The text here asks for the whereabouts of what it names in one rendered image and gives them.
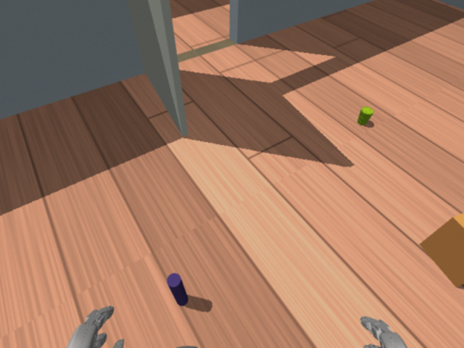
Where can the left robot hand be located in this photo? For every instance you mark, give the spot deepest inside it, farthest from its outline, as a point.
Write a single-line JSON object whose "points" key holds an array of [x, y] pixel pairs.
{"points": [[85, 335]]}

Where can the right robot hand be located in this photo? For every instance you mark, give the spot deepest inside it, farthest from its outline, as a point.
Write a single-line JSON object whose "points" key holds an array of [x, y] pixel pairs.
{"points": [[381, 331]]}

